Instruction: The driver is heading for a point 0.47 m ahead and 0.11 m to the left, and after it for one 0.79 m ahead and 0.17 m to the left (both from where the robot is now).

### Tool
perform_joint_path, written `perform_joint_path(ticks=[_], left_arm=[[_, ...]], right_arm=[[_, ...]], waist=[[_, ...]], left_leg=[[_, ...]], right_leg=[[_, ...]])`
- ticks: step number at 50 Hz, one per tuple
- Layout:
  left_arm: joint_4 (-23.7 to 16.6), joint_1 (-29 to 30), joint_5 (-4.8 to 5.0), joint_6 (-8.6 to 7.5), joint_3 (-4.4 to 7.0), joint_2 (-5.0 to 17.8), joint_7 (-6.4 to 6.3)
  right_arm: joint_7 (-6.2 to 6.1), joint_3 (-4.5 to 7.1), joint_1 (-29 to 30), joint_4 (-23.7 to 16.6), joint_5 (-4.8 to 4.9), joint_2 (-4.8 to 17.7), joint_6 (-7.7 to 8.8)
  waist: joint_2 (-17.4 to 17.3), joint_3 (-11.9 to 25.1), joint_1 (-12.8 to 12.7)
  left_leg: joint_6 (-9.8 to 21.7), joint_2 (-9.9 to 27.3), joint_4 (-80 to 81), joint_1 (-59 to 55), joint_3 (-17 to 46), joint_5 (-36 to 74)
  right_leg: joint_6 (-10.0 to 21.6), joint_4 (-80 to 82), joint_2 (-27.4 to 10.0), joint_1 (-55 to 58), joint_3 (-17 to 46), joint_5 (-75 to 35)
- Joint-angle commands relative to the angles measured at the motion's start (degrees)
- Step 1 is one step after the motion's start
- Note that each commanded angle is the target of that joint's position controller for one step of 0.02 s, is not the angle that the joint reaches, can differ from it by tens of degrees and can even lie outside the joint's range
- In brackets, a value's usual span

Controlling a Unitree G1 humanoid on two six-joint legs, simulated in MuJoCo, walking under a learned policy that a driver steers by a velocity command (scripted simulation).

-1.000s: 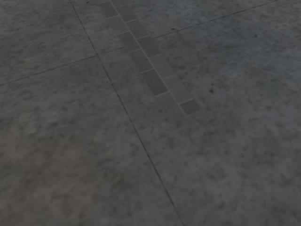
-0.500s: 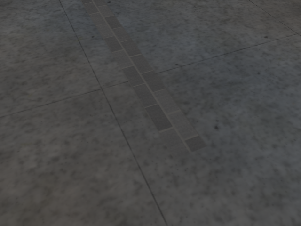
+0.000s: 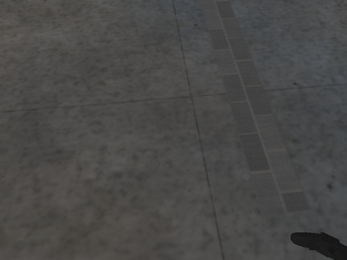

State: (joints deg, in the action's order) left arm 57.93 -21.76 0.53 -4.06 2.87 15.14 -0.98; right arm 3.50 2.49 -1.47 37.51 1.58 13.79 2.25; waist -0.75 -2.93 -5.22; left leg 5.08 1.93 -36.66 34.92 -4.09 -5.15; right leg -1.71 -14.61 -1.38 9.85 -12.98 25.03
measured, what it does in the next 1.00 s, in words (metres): walks ahead, turning left: left foot, then right foot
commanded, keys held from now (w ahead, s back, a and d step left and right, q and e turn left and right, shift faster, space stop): w+q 0.74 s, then w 0.26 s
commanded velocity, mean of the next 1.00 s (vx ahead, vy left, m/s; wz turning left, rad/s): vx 0.49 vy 0.00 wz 0.52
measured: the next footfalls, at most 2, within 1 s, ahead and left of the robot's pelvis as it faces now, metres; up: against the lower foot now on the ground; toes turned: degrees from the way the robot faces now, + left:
left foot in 0.04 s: +0.20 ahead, +0.10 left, +0.00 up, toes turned +4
right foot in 0.56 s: +0.51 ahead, -0.05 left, +0.00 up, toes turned +23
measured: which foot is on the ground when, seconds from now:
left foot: up 0.00-0.02, down 0.04-0.56, up 0.58-1.00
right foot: down 0.00-0.06, up 0.08-0.54, down 0.56-1.00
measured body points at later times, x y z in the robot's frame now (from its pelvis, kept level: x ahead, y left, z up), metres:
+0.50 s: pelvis +0.28 +0.03 +0.02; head +0.30 +0.05 +0.47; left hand +0.45 +0.31 -0.06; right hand +0.39 -0.25 -0.09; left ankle +0.16 +0.09 -0.72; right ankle +0.49 -0.08 -0.69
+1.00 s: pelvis +0.53 +0.11 +0.01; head +0.56 +0.14 +0.46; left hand +0.36 +0.35 -0.11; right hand +0.85 +0.06 -0.05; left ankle +0.59 +0.31 -0.70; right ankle +0.48 -0.06 -0.72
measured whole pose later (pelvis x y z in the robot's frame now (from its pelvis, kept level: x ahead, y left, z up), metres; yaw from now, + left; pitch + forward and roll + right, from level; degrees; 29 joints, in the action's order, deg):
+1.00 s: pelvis +0.53 +0.11 +0.01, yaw +31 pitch +2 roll -2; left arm 50.9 -21.9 1.6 -4.4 3.9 16.9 0.7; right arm 2.3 2.2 -3.2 34.1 1.2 14.9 2.6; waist -2.1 -1.7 -6.4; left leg 2.4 3.9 -35.1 34.4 0.9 -4.6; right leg -1.4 -13.8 -0.7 3.2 -8.3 19.0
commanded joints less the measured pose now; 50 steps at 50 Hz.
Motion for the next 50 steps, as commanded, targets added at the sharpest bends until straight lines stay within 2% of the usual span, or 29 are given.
perform_joint_path(ticks=[1, 2, 3, 4, 5, 6, 7, 9, 10, 12, 15, 19, 23, 25, 26, 27, 28, 29, 30, 31, 32, 33, 34, 36, 40, 43, 47, 49, 50], left_arm=[[-4.30, 3.15, 0.30, 0.67, 2.80, 12.68, -0.81], [-5.23, 3.46, 0.06, 0.54, 2.56, 12.17, -0.90], [-7.77, -1.06, -2.13, -0.50, 0.26, 3.86, 0.09], [-9.77, 0.46, -0.26, -3.20, -0.12, 5.19, 1.20], [-12.10, 8.92, 2.06, -4.66, 1.35, 9.83, 1.68], [-13.53, 10.66, 2.24, -5.30, 1.08, 9.31, 1.53], [-12.71, 9.76, 1.14, -5.18, 1.16, 8.60, 0.93], [-12.36, 6.34, 0.01, -3.43, 1.85, 8.99, 0.73], [-12.78, 6.07, -0.47, -2.65, 1.89, 8.32, 0.67], [-14.22, 8.53, -1.60, -1.59, 1.72, 7.04, 0.31], [-17.27, 16.47, -1.75, -1.57, 1.33, 5.93, -0.07], [-19.87, 23.96, -0.96, -2.49, 0.69, 4.72, 0.86], [-22.04, 27.43, -0.29, -3.48, 1.04, 6.40, 2.12], [-22.11, 25.87, -0.05, -4.05, 1.63, 7.66, 2.49], [-21.50, 22.84, 0.07, -4.32, 2.09, 8.36, 2.42], [-20.18, 16.98, -0.19, -4.63, 3.00, 9.84, 2.05], [-19.38, 8.18, -1.28, -4.85, 3.92, 12.76, 1.51], [-17.71, 0.66, -2.11, -4.11, 5.17, 17.43, 1.24], [-16.99, 0.07, -0.42, -3.59, 4.46, 13.39, 1.71], [-18.10, 2.94, -0.25, -3.08, 3.21, 8.76, 1.46], [-18.53, 5.97, -0.74, -2.48, 2.59, 7.30, 1.28], [-18.19, 8.06, -1.04, -2.14, 2.13, 6.17, 1.25], [-17.89, 9.07, -1.40, -2.15, 1.76, 5.34, 1.15], [-17.06, 9.31, -1.05, -2.50, 1.94, 5.39, 1.24], [-14.61, 7.61, -0.78, -3.02, 2.81, 8.22, 1.53], [-13.46, 7.33, -0.11, -2.55, 2.82, 9.28, 1.62], [-10.96, 2.69, 1.09, -1.50, 3.09, 11.51, 1.59], [-9.84, 1.46, 1.51, -0.72, 3.27, 12.38, 1.53], [-9.53, 1.54, 1.64, -0.35, 3.36, 13.00, 1.41]], right_arm=[[0.20, 4.13, -11.18, -1.69, 0.05, 9.22, -0.03], [-0.93, 6.05, -20.36, 0.81, 0.14, 12.43, -0.71], [-2.19, 6.82, -22.25, 1.46, 0.30, 17.81, -0.99], [-2.03, 5.72, -22.08, -0.84, -0.47, 16.15, -0.05], [-1.80, 4.74, -20.16, -0.20, -1.09, 12.58, 0.80], [-1.72, 4.30, -16.60, -0.28, -1.01, 11.34, 1.50], [-1.58, 3.84, -12.49, -0.95, -0.99, 10.02, 1.98], [-1.64, 3.29, -8.75, -2.22, -1.75, 8.71, 2.34], [-1.76, 3.31, -8.77, -2.13, -1.47, 8.76, 2.54], [-2.40, 3.49, -10.66, -1.50, -0.98, 9.56, 2.78], [-3.58, 3.83, -14.38, -0.58, -0.92, 10.74, 2.43], [-4.24, 4.09, -18.07, 0.71, -0.27, 11.49, 1.70], [-4.52, 4.01, -20.98, 1.80, 0.03, 10.77, 0.82], [-4.79, 4.17, -20.62, 1.69, -0.11, 11.04, 0.26], [-4.84, 4.13, -19.99, 1.46, -0.13, 10.82, -0.01], [-4.76, 3.59, -19.03, 0.94, -0.22, 9.42, -0.06], [-4.44, 2.32, -18.18, -0.27, -0.89, 6.18, 0.24], [-4.39, 1.13, -26.15, -1.44, 0.20, 2.31, 0.81], [-4.65, 1.56, -27.23, -1.04, 1.05, 7.26, 1.04], [-4.70, 2.74, -21.35, -1.04, 0.92, 11.59, 0.71], [-4.76, 2.93, -17.14, -1.88, 0.13, 11.80, 0.39], [-4.56, 3.03, -14.62, -2.73, -0.55, 10.95, 0.35], [-4.18, 3.14, -14.36, -3.09, -0.44, 9.90, 0.14], [-3.67, 2.65, -15.25, -3.37, 0.26, 7.09, -0.51], [-3.47, 1.64, -11.52, -4.94, -0.56, 4.72, -0.63], [-2.51, 0.90, -6.58, -5.45, -0.64, 3.94, 0.39], [-1.19, 0.47, 1.14, -7.69, -0.23, 3.97, 1.31], [-0.88, 0.85, 2.42, -8.57, -0.30, 5.21, 1.41], [-0.84, 1.29, 1.28, -8.53, -0.49, 6.18, 1.44]], waist=[[6.89, 6.41, 11.55], [4.13, 10.42, 16.21], [-12.65, 15.26, 11.17], [-11.01, 25.49, 11.12], [-5.85, 16.79, 12.99], [-2.28, 9.92, 10.15], [2.07, 6.56, 7.09], [0.03, 5.22, 3.36], [-0.24, 4.96, 2.92], [-0.36, 3.82, 3.17], [-1.22, 1.86, 5.92], [-3.23, 1.96, 9.02], [-4.20, 2.29, 9.92], [-6.25, 2.94, 8.64], [-7.58, 3.78, 6.97], [-7.53, 6.88, 3.81], [-3.67, 14.80, -0.31], [13.29, 23.85, 1.76], [16.00, 23.02, 1.39], [9.41, 14.45, -0.17], [5.43, 9.15, 0.34], [4.58, 5.02, 1.47], [5.86, 3.42, 2.98], [7.23, 2.54, 4.17], [4.86, 1.85, 4.21], [4.26, 0.90, 2.94], [4.32, -0.92, 0.66], [5.17, -1.03, 1.33], [5.89, -0.01, 2.68]], left_leg=[[4.49, -5.76, 0.94, -20.48, -3.46, -2.08], [6.58, -5.33, 2.84, -36.18, 0.78, -2.48], [14.39, 9.60, 5.57, -55.36, 27.46, -8.40], [21.49, 18.52, 18.60, -60.11, 54.57, -22.49], [16.91, 16.33, 22.44, -54.15, 48.32, -21.86], [14.67, 14.20, 22.92, -44.82, 40.14, -16.52], [12.87, 11.46, 23.14, -36.05, 33.81, -9.09], [11.45, 7.88, 24.66, -26.16, 27.19, -2.01], [11.69, 7.18, 25.33, -23.64, 25.60, 0.28], [12.05, 5.95, 26.23, -19.48, 22.36, 2.45], [10.54, 4.02, 26.16, -18.81, 20.55, 0.38], [7.63, 2.74, 23.92, -19.69, 20.20, -2.17], [7.22, 4.80, 17.86, -26.46, 25.76, -2.76], [6.59, 5.81, 14.46, -28.71, 28.84, 0.04], [5.94, 5.55, 12.38, -28.81, 29.59, 2.51], [4.25, 3.06, 7.04, -27.31, 28.15, 6.15], [2.01, 0.01, -7.25, -20.72, 24.06, 2.94], [-2.86, -8.65, -27.05, 0.55, 15.55, -21.74], [-3.71, -4.94, -36.95, 10.14, 15.31, -28.40], [-4.26, -2.32, -40.06, 12.90, 15.16, -23.07], [-4.62, -0.26, -39.33, 11.62, 12.86, -18.50], [-4.76, 1.20, -36.55, 10.20, 12.50, -15.52], [-4.61, 2.77, -34.48, 7.73, 12.26, -13.73], [-4.63, 3.84, -31.99, 5.40, 10.58, -12.54], [-5.33, 4.24, -22.18, 6.75, 10.38, -6.89], [-4.71, 3.49, -9.88, 3.65, 7.90, 1.98], [-3.51, 2.22, 0.14, 0.68, 4.42, 3.91], [-1.98, 1.22, 3.06, -0.32, 3.63, -0.35], [-0.94, 0.03, 4.51, -3.34, 2.71, -2.46]], right_leg=[[6.59, -19.86, -13.89, -7.73, 1.05, -70.31], [4.72, -34.21, -11.60, -18.36, 1.08, -60.93], [1.75, -57.80, -2.03, -41.65, 1.99, -6.01], [2.05, -68.89, 3.67, -50.79, 16.60, 8.91], [3.46, -69.05, 0.53, -56.36, 19.47, 3.08], [4.40, -64.02, -1.97, -55.79, 18.84, -2.71], [3.98, -59.22, -4.13, -51.93, 18.69, -5.82], [2.80, -53.70, -6.43, -44.69, 19.30, -8.75], [1.81, -51.54, -6.55, -43.77, 18.66, -9.49], [-0.25, -46.63, -6.08, -44.05, 17.45, -12.93], [-1.90, -34.24, -4.51, -46.81, 17.33, -23.47], [-1.92, -20.22, -1.01, -42.39, 16.76, -32.08], [-0.73, -13.93, 0.72, -41.52, 18.17, -28.08], [0.52, -12.40, 1.52, -38.16, 18.05, -22.28], [1.64, -11.19, 1.85, -34.06, 17.24, -20.29], [3.59, -8.82, 1.22, -25.03, 16.77, -21.21], [7.65, -10.95, -7.18, -9.58, 23.87, -19.78], [17.44, -9.02, -21.26, 13.06, 48.35, -11.48], [18.59, -4.57, -24.57, 13.61, 59.78, 1.46], [15.56, -3.20, -21.62, 6.52, 50.96, 2.90], [13.27, -2.56, -18.75, -1.17, 42.04, -3.64], [12.44, -0.98, -16.09, -7.78, 36.20, -10.13], [11.59, 0.56, -14.14, -11.99, 31.58, -13.97], [11.78, 3.34, -12.72, -15.79, 25.81, -17.87], [13.88, 5.84, -13.40, -16.23, 19.52, -26.76], [12.69, 6.39, -11.45, -16.06, 13.93, -28.90], [11.77, 5.89, -12.99, -12.32, 12.60, -28.85], [11.05, 3.74, -14.70, -8.40, 12.66, -33.58], [10.46, 1.01, -14.87, -7.12, 12.03, -40.66]])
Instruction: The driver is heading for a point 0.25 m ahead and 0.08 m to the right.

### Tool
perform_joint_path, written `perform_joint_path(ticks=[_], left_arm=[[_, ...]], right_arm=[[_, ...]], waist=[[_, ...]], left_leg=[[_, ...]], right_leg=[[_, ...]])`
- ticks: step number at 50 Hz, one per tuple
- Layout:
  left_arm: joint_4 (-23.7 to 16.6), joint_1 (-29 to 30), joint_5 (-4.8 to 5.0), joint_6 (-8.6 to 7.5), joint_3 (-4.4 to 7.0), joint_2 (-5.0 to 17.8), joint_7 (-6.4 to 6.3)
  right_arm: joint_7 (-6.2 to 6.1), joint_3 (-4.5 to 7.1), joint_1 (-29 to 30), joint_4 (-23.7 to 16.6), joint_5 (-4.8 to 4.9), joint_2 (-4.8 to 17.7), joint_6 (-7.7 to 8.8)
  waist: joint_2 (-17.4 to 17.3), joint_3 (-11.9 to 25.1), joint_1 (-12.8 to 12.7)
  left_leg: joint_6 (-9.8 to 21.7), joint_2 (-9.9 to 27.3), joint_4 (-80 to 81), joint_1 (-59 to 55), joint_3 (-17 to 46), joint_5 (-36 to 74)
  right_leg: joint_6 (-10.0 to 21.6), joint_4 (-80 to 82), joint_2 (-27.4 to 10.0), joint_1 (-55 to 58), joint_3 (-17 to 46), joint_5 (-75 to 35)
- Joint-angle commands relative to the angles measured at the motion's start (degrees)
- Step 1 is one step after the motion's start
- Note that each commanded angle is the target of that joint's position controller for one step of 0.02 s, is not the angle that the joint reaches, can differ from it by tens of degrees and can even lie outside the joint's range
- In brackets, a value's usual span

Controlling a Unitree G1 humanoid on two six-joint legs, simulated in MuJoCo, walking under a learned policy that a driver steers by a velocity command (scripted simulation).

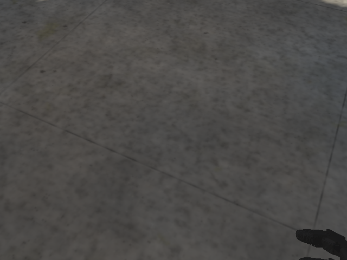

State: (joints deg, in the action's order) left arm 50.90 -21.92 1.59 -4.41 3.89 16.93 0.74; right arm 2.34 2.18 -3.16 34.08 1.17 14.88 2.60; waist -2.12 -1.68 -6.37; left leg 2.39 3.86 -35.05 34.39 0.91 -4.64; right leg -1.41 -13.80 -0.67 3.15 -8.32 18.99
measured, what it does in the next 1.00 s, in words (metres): walks ahead: left foot, then right foot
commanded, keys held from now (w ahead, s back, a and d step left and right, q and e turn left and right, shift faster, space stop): w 0.02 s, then w+e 0.02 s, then no key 0.96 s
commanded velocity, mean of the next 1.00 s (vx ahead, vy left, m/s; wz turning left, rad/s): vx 0.14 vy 0.00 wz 0.04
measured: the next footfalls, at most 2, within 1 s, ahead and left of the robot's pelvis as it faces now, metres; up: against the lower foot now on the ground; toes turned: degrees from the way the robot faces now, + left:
left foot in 0.06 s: +0.20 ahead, +0.13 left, +0.00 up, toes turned +2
right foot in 0.46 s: +0.30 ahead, -0.11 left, +0.00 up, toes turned -1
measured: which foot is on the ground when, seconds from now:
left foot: up 0.00-0.04, down 0.06-1.00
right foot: down 0.00-0.06, up 0.08-0.44, down 0.46-1.00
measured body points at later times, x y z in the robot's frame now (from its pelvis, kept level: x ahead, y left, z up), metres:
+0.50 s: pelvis +0.19 +0.02 +0.00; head +0.21 +0.01 +0.45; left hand +0.35 +0.28 -0.11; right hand +0.29 -0.25 -0.12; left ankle +0.16 +0.12 -0.73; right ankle +0.26 -0.10 -0.74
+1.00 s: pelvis +0.22 +0.00 +0.00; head +0.23 +0.00 +0.45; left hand +0.35 +0.26 -0.13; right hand +0.27 -0.27 -0.14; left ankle +0.16 +0.12 -0.73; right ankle +0.26 -0.11 -0.73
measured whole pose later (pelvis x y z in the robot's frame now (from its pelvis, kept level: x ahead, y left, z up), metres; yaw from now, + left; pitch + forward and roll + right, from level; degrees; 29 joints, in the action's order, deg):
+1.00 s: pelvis +0.22 +0.00 +0.00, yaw +0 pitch -1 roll +0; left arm 55.6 -4.6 -0.1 0.5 2.2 13.3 -0.8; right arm -2.3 2.3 -12.3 58.6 -0.4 13.7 -0.8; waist 0.4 -2.4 0.7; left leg -0.6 1.0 -27.8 6.0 -2.0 -20.5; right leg 1.3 -30.1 0.5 -16.4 -0.7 12.5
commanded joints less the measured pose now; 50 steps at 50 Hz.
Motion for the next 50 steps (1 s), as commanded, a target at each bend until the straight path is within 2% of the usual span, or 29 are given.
perform_joint_path(ticks=[1, 2, 3, 4, 5, 6, 7, 8, 9, 12, 14, 17, 19, 21, 22, 23, 24, 25, 26, 27, 29, 31, 36, 43, 50], left_arm=[[-2.27, 2.17, 0.73, 0.36, 2.35, 11.76, -0.47], [-1.91, 1.71, 0.76, 0.62, 1.80, 10.84, -0.61], [-3.11, 2.16, -0.57, 0.38, 0.67, 8.66, -0.86], [-5.35, -3.43, -1.97, -0.57, -1.76, 1.41, -0.38], [-3.73, -1.79, -0.91, -1.55, -0.73, 6.28, -0.21], [-5.18, 2.26, 0.61, -1.62, 0.17, 8.92, -0.12], [-5.60, 4.75, 0.25, -1.47, -0.15, 7.92, -0.39], [-5.50, 5.78, -0.73, -1.05, -0.09, 7.23, -0.73], [-5.20, 5.05, -0.99, -0.17, 0.09, 6.94, -0.87], [-4.28, 2.46, -1.41, 2.10, -0.69, 3.18, -1.31], [-4.83, 4.87, -2.03, 2.43, -1.25, 2.04, -1.47], [-5.48, 9.32, -1.97, 2.61, -1.31, 2.75, -1.17], [-6.07, 11.58, -1.90, 2.86, -1.07, 3.59, -1.06], [-6.35, 12.47, -2.23, 2.94, -0.73, 4.12, -0.95], [-5.99, 11.75, -2.58, 2.86, -0.56, 4.18, -0.92], [-6.02, 11.87, -3.05, 2.75, -0.23, 5.47, -1.08], [-6.78, 12.52, -3.15, 2.75, 0.34, 8.64, -1.56], [-6.95, 15.11, -3.10, 3.21, 0.13, 8.51, -1.90], [-7.26, 16.96, -2.33, 3.59, -0.58, 4.65, -1.55], [-7.13, 17.97, -2.11, 3.80, -0.89, 3.20, -1.10], [-6.66, 17.96, -2.15, 3.54, -0.94, 3.52, -0.50], [-5.48, 17.24, -2.05, 3.01, -0.80, 4.00, -0.40], [-3.11, 17.28, -1.83, 2.96, -0.75, 3.60, -0.95], [-0.18, 18.88, -1.70, 3.81, -0.57, 3.07, -1.26], [2.65, 19.19, -1.69, 4.50, -0.42, 2.77, -1.93]], right_arm=[[0.18, 2.43, -1.16, -4.10, -0.39, 6.53, 1.08], [-0.23, 3.84, -9.44, -1.42, -0.64, 8.82, 1.01], [-1.10, 5.16, -18.65, 0.57, -1.28, 12.58, 0.67], [-1.66, 5.68, -20.21, 0.73, -2.55, 18.47, 0.50], [-1.56, 4.61, -21.00, 0.38, -2.11, 14.07, 0.56], [-1.35, 3.55, -17.24, 0.64, -2.06, 11.60, 0.81], [-1.16, 2.93, -14.20, 1.06, -1.46, 9.34, 1.07], [-0.96, 2.51, -11.05, 1.31, -1.18, 7.66, 1.21], [-0.90, 2.20, -8.89, 1.34, -1.31, 6.63, 1.35], [-1.02, 2.27, -5.65, 2.95, -1.99, 6.70, 2.30], [-1.61, 2.42, -4.00, 4.10, -2.05, 7.37, 2.23], [-2.19, 2.52, -6.10, 6.61, -2.07, 8.22, 1.50], [-2.15, 2.34, -6.95, 8.30, -1.89, 8.21, 1.06], [-2.10, 2.07, -6.33, 9.51, -1.40, 7.92, 0.62], [-2.15, 1.76, -5.80, 9.95, -0.94, 7.20, 0.43], [-2.18, 1.21, -7.94, 10.92, -1.06, 5.60, 0.48], [-2.28, 0.78, -11.38, 11.53, -2.45, 4.33, 0.71], [-2.54, 0.44, -17.75, 13.06, -2.81, 2.62, 0.64], [-3.12, 0.30, -15.70, 13.37, -2.77, 3.56, 0.01], [-3.49, 0.65, -12.85, 13.12, -2.31, 5.09, -0.86], [-4.01, 1.08, -10.90, 13.56, -1.90, 6.40, -2.34], [-4.08, 1.05, -11.00, 14.21, -1.97, 6.09, -2.84], [-4.28, 1.23, -10.79, 17.03, -1.49, 5.57, -2.67], [-4.68, 1.31, -10.84, 20.76, -1.49, 4.95, -3.31], [-4.89, 1.00, -11.20, 23.83, -1.55, 4.60, -2.87]], waist=[[7.72, 1.65, 6.87], [6.96, 6.51, 11.22], [3.90, 13.34, 15.24], [-12.00, 21.04, 10.78], [-8.84, 26.66, 13.16], [-6.79, 18.33, 12.28], [-3.59, 13.23, 10.48], [-1.57, 9.75, 8.59], [-1.92, 8.42, 6.53], [-2.04, 7.67, 3.04], [-2.82, 7.05, 2.94], [-3.36, 7.72, 5.11], [-3.08, 7.12, 5.81], [-2.82, 6.19, 5.24], [-2.34, 6.06, 4.30], [-0.43, 5.84, 4.66], [4.58, 7.13, 7.14], [11.39, 8.65, 11.22], [11.16, 8.17, 9.60], [9.80, 6.29, 8.65], [7.67, 4.60, 7.58], [6.85, 5.05, 7.51], [3.81, 6.62, 6.94], [2.28, 4.30, 7.14], [2.33, 2.40, 6.99]], left_leg=[[3.02, -3.74, 5.03, -9.96, -3.83, -2.81], [4.67, -5.36, 7.23, -23.07, -4.90, -0.41], [7.14, 1.38, 4.64, -39.66, 2.61, 6.20], [16.85, 18.49, 8.19, -57.53, 30.46, 10.04], [18.98, 20.54, 11.98, -56.62, 37.72, 17.73], [17.05, 18.22, 11.06, -50.41, 26.34, 28.30], [14.86, 14.70, 10.98, -43.70, 18.34, 33.18], [13.33, 12.29, 12.72, -37.35, 14.50, 32.81], [12.52, 10.88, 15.03, -31.67, 11.92, 32.69], [13.10, 9.64, 18.95, -22.05, 6.39, 36.21], [12.04, 7.86, 19.42, -19.50, 2.48, 35.55], [10.90, 7.23, 19.39, -20.94, 1.28, 31.24], [10.48, 8.00, 18.72, -21.78, 2.41, 25.97], [9.38, 7.99, 16.62, -21.57, 3.47, 18.47], [7.84, 6.64, 14.58, -20.85, 3.39, 12.98], [5.13, 4.14, 12.39, -20.13, 3.07, 6.69], [2.00, 0.15, 8.67, -18.43, 0.97, -2.57], [-0.58, -2.88, 8.34, -16.55, -0.93, -13.85], [-1.83, -2.70, 9.34, -18.93, -1.11, -13.97], [-1.95, -2.63, 10.12, -19.84, -1.33, -12.40], [-1.36, -2.15, 10.20, -20.55, -0.91, -9.76], [-1.21, -1.51, 10.62, -22.08, -0.30, -6.73], [-1.66, -1.04, 10.10, -23.78, -0.34, -0.46], [-1.93, -1.06, 10.98, -24.17, -0.82, -2.39], [-2.00, -1.05, 12.13, -22.80, -1.21, -5.60]], right_leg=[[9.12, -5.36, -14.76, -0.38, 5.73, -43.98], [7.73, -15.24, -12.41, -4.04, 3.99, -49.06], [5.07, -30.16, -9.63, -14.87, 2.59, -37.53], [0.54, -52.43, 0.56, -37.08, 3.28, 5.65], [0.17, -61.10, 1.26, -39.96, 13.31, 16.61], [0.20, -63.06, -1.34, -43.31, 13.40, 14.44], [0.24, -59.71, -3.79, -43.33, 11.94, 11.17], [-0.09, -55.69, -5.21, -42.05, 11.22, 8.31], [-0.30, -53.19, -6.24, -37.82, 11.33, 6.37], [-1.81, -44.86, -5.50, -29.20, 10.52, 1.23], [-1.93, -35.79, -5.06, -26.25, 9.97, -4.30], [-1.60, -27.56, -3.76, -23.65, 9.52, -12.91], [-0.93, -24.16, -3.38, -22.65, 10.00, -13.29], [0.46, -19.29, -2.72, -20.25, 9.72, -13.37], [1.48, -14.57, -2.06, -16.96, 9.08, -16.64], [2.63, -10.26, -3.43, -13.39, 10.77, -24.80], [4.25, -10.97, -8.60, -8.90, 15.56, -39.03], [9.13, -11.88, -12.23, -7.56, 18.97, -37.63], [10.13, -10.81, -11.03, -10.84, 19.03, -28.51], [8.45, -10.32, -8.66, -13.68, 17.67, -21.24], [6.23, -10.97, -6.25, -15.43, 15.44, -18.96], [5.63, -11.96, -5.51, -14.76, 14.49, -22.25], [6.28, -14.48, -4.62, -11.49, 13.11, -30.49], [6.25, -13.75, -3.51, -12.40, 12.20, -25.90], [5.51, -12.77, -2.49, -12.37, 11.47, -20.83]])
